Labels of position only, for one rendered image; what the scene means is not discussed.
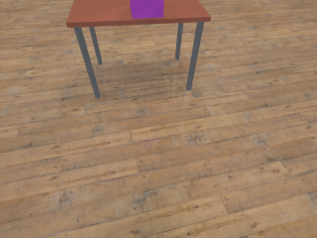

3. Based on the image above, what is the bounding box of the table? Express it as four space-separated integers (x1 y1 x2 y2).
66 0 211 98

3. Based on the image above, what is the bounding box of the carton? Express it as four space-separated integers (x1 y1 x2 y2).
130 0 164 19

